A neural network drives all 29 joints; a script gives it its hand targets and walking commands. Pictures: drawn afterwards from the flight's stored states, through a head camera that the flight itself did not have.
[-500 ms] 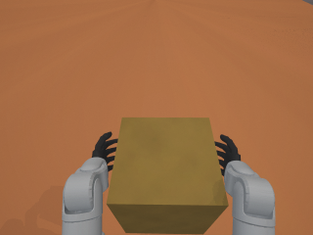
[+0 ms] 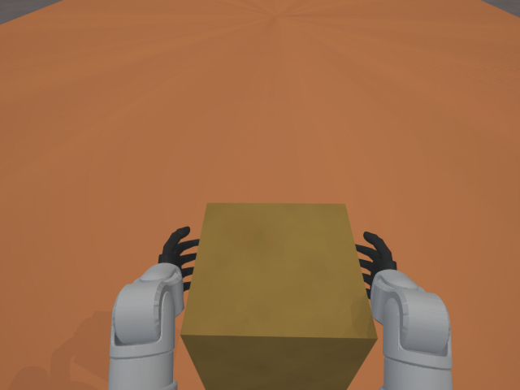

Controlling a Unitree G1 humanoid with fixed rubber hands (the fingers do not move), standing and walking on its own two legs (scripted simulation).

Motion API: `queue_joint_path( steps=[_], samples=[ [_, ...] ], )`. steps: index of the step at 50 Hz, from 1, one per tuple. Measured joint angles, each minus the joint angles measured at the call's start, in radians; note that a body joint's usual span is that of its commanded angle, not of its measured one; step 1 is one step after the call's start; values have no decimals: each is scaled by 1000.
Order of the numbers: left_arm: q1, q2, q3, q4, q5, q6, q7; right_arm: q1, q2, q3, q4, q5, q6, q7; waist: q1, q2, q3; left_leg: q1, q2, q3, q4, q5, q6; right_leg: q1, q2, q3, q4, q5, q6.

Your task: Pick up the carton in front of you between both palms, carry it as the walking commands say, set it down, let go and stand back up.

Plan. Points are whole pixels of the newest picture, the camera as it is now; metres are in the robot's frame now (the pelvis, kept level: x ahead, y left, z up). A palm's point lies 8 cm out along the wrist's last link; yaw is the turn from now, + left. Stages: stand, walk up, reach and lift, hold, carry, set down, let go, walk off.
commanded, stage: carry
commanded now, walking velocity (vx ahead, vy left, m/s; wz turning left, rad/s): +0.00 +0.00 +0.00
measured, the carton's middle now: (274, 304) +0.26 +0.00 +0.02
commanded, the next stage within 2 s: hold in 1.80 s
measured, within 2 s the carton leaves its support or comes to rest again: neither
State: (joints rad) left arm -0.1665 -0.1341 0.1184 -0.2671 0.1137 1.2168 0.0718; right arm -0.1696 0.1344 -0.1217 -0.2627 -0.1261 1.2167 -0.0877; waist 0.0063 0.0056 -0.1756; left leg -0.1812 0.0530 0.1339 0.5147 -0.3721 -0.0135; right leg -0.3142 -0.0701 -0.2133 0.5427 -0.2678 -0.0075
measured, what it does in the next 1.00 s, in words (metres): shifts its weight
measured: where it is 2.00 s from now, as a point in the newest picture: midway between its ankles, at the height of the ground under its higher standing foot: outside the picture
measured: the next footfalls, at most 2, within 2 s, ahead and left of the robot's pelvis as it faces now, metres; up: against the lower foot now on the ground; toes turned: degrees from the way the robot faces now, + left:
none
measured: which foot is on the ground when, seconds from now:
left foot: down 0.00-1.00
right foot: down 0.00-1.00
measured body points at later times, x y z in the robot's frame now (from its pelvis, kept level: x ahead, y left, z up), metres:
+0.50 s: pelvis -0.01 +0.01 +0.00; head -0.05 +0.01 +0.45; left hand +0.26 +0.16 +0.08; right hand +0.26 -0.15 +0.08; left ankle -0.08 +0.10 -0.73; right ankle -0.01 -0.10 -0.73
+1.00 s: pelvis -0.05 +0.01 +0.00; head -0.09 +0.00 +0.45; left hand +0.22 +0.16 +0.06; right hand +0.22 -0.15 +0.05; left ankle -0.08 +0.10 -0.74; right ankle -0.01 -0.10 -0.74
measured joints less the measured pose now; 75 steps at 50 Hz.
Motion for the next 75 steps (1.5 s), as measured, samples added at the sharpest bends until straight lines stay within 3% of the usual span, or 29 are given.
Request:
queue_joint_path(
  steps=[17, 35, 51, 66, 70, 75],
  samples=[
    [12, 1, -15, -28, 3, 2, 0, 17, -2, 6, -31, 6, 0, 0, -6, 5, 27, 0, -7, 4, 27, -42, 19, -5, -10, 7, 34, -36, 3],
    [22, 2, -13, 24, 7, -10, -3, 27, -3, 8, 17, -5, -9, 5, -3, 3, 23, -5, -14, 7, 0, 17, 27, 3, -11, 7, -21, 36, -5],
    [52, 5, -16, 171, 53, -206, -36, 50, -6, 16, 175, -49, -207, 40, -5, -2, 43, -36, -18, 12, 0, 51, 32, -19, -13, 10, -42, 82, -12],
    [-53, -9, 72, 485, 135, -494, -75, -53, 9, -72, 487, -132, -495, 76, -6, -3, 68, -59, -19, 15, 9, 63, 36, -39, -14, 13, -45, 101, -14],
    [-69, -12, 84, 496, 137, -533, -76, -68, 12, -85, 497, -134, -533, 77, -6, -3, 79, -65, -19, 15, 11, 64, 37, -43, -15, 14, -44, 103, -15],
    [-49, -8, 62, 437, 120, -513, -70, -48, 8, -64, 437, -115, -513, 70, -6, -1, 82, -67, -19, 15, 15, 59, 37, -46, -15, 14, -39, 99, -13]
  ],
)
